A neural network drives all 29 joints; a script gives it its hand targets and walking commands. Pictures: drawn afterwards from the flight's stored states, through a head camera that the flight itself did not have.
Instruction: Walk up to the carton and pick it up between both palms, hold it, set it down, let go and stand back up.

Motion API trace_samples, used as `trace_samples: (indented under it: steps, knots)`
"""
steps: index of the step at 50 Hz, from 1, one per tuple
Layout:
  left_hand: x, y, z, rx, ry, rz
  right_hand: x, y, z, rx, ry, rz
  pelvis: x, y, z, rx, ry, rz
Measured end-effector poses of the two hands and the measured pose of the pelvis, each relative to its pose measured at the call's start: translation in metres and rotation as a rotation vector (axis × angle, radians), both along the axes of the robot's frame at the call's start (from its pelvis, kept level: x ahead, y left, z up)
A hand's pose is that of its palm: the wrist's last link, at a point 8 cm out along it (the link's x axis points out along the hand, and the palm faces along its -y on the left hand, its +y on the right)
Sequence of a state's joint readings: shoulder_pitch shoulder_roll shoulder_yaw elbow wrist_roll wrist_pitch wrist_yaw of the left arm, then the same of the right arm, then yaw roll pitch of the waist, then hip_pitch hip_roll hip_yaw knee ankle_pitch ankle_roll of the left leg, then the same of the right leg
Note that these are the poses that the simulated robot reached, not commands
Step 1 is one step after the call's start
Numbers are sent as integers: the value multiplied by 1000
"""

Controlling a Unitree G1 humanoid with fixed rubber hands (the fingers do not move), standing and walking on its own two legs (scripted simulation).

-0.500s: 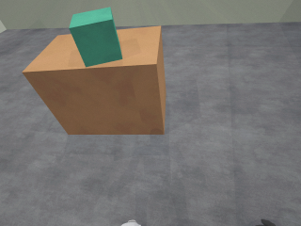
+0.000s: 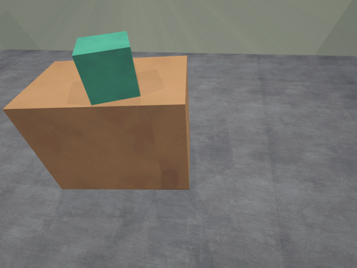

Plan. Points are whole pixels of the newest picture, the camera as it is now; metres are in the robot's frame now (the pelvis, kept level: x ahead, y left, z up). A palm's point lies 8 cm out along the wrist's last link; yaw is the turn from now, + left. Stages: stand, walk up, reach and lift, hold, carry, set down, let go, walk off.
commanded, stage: walk up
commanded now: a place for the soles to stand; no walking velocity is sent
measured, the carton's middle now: (109, 67) +1.00 +0.34 +0.04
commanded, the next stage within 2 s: none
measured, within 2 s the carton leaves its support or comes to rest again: neither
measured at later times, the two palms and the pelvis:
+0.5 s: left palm (15, 258) +0.21 +0.44 -0.09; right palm (275, 244) +0.22 -0.21 -0.09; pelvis +0.15 +0.11 -0.01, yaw -3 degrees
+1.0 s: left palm (2, 203) +0.35 +0.53 -0.05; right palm (230, 192) +0.37 -0.13 -0.08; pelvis +0.28 +0.18 +0.00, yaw -2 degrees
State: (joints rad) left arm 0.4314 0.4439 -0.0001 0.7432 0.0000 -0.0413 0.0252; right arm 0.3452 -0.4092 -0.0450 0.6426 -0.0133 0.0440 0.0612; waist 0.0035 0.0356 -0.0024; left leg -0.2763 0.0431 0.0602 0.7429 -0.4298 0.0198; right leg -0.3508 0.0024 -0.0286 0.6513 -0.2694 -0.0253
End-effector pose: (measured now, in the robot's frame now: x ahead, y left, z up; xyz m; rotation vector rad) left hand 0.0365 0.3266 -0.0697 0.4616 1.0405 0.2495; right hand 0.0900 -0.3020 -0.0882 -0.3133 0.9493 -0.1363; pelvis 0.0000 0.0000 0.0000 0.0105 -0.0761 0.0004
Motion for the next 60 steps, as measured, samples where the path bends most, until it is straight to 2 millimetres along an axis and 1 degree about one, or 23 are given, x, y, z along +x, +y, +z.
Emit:
trace_samples:
  steps: [2, 5, 8, 12, 15, 17, 20, 22, 23, 25, 28, 31, 34, 36, 39, 43, 47, 50, 53, 55, 60]
  knots:
    - [9, -2, 4, 13, -3, 13, 14, 2, -5, 19, 0, -4, 11, 0, 0, 2, -2, -4]
    - [25, 0, 19, 31, -1, 10, 32, 10, -4, 46, -6, -8, 28, 6, 9, 4, -2, -15]
    - [47, 11, 33, 59, 1, -17, 43, 18, -5, 65, 7, -19, 45, 13, 14, 9, -2, -31]
    - [76, 32, 40, 83, 16, -44, 59, 33, -8, 74, 34, -33, 70, 28, 15, -3, -4, -51]
    - [99, 51, 37, 86, 31, -60, 75, 47, -8, 65, 51, -38, 89, 43, 13, -20, 0, -59]
    - [114, 66, 30, 82, 41, -68, 88, 56, -6, 47, 59, -37, 103, 55, 10, -35, 12, -58]
    - [135, 91, 13, 66, 54, -77, 111, 73, -3, 6, 64, -28, 124, 76, 1, -50, 18, -50]
    - [151, 109, -6, 58, 60, -81, 125, 82, -6, -30, 51, -19, 137, 92, -12, -52, 4, -51]
    - [159, 113, -13, 50, 64, -79, 128, 87, -6, -37, 51, -24, 142, 98, -15, -40, -6, -52]
    - [177, 112, -17, 21, 52, -69, 132, 95, 0, -43, 59, -33, 153, 105, -11, -30, -8, -48]
    - [200, 110, -15, -13, 17, -71, 140, 102, 9, -50, 73, -42, 169, 114, -4, -35, -8, -45]
    - [217, 112, -11, -17, 2, -73, 155, 106, 11, -49, 72, -43, 184, 118, -1, -35, 1, -39]
    - [233, 113, -7, -2, -1, -73, 172, 108, 6, -33, 66, -41, 199, 118, -2, -18, 22, -38]
    - [242, 113, -4, 11, -15, -71, 184, 109, -1, -18, 61, -35, 209, 117, -5, -14, 22, -33]
    - [252, 118, 4, 25, -14, -56, 207, 117, -4, 6, 50, -38, 225, 122, -2, -14, 16, -38]
    - [270, 138, 22, 62, -12, -64, 239, 133, 2, 20, 14, -19, 243, 137, 5, -7, 11, -39]
    - [292, 171, 29, 100, 0, -86, 265, 154, 4, 19, 2, -16, 263, 158, 6, -10, 2, -44]
    - [310, 199, 25, 109, 8, -95, 282, 173, 3, 3, 11, -11, 279, 179, 1, -25, 12, -39]
    - [328, 229, 6, 111, 18, -102, 295, 192, -5, -30, 20, 1, 295, 202, -14, -35, -1, -33]
    - [340, 233, 0, 90, 30, -90, 296, 203, -3, -28, 36, -16, 306, 211, -13, -20, -1, -32]
    - [369, 226, 0, 30, -10, -84, 301, 214, 4, -37, 85, -30, 331, 223, -3, -25, 12, -24]
